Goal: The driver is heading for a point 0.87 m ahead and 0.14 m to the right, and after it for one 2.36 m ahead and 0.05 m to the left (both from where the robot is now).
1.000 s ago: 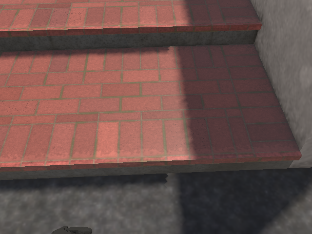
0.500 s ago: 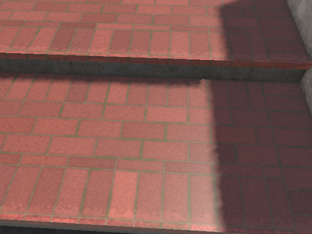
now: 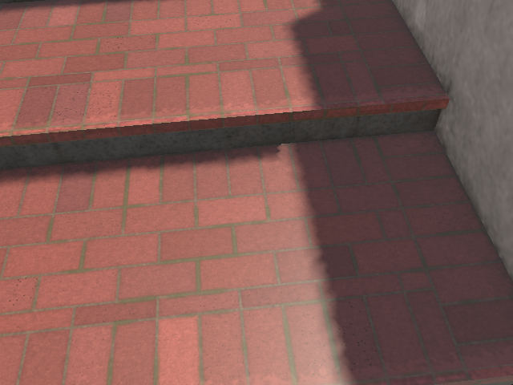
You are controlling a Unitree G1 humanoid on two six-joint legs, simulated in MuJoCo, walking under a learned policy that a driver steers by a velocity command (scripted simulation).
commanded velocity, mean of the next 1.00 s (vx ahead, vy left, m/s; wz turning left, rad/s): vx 0.77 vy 0.16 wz -0.15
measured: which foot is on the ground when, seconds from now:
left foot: down 0.00-0.14, up 0.16-0.46, down 0.48-0.90, up 0.92-1.00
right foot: up 0.00-0.12, down 0.14-0.62, up 0.64-0.86, down 0.88-1.00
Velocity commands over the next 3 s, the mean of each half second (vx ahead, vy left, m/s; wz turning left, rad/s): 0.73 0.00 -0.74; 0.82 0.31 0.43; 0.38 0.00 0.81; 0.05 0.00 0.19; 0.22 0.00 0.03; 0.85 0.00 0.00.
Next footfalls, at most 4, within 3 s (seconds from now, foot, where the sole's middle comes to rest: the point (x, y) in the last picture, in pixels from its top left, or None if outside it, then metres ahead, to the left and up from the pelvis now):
0.14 right None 0.00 -0.12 -0.78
0.48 left None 0.33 -0.03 -0.78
0.88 right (381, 288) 0.69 -0.26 -0.63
1.22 left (291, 213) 0.94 -0.04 -0.63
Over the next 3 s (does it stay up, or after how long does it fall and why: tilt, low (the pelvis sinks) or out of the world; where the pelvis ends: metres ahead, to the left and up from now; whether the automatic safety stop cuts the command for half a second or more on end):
stays up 1.52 -0.06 0.29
